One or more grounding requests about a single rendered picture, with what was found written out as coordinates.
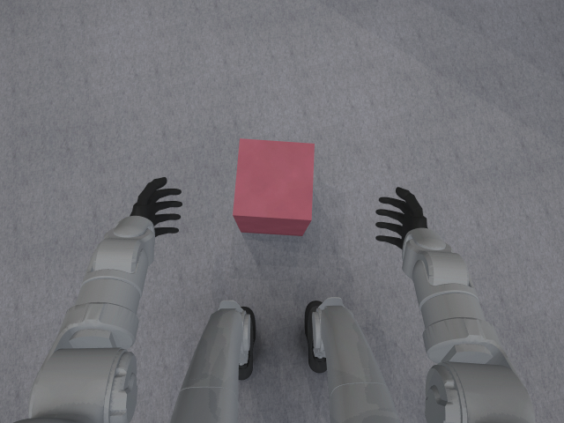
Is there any robot right hand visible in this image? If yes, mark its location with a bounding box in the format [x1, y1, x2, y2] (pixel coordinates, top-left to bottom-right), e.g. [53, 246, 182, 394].
[375, 187, 427, 249]

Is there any robot left hand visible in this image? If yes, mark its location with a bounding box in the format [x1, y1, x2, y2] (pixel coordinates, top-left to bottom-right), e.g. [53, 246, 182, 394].
[130, 177, 182, 237]

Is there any left robot foot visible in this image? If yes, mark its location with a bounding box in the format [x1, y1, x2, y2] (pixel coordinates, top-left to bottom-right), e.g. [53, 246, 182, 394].
[239, 307, 256, 380]

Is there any robot left forearm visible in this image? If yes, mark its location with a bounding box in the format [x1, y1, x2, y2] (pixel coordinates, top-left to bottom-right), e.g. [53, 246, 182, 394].
[28, 216, 155, 419]

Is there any right robot upper arm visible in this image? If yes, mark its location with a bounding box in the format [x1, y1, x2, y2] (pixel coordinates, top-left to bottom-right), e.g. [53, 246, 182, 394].
[425, 361, 534, 423]

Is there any carton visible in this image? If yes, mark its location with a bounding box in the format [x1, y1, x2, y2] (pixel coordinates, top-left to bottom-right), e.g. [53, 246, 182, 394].
[233, 138, 315, 236]

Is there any left robot upper arm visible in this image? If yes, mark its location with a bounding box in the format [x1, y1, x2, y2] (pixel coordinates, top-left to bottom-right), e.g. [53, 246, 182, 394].
[13, 347, 137, 423]

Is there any right robot shin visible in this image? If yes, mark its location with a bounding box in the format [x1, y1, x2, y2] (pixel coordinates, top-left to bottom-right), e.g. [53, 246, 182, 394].
[313, 297, 352, 358]

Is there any robot right forearm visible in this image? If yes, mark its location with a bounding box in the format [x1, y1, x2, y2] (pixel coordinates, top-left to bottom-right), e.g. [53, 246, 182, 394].
[402, 228, 536, 423]

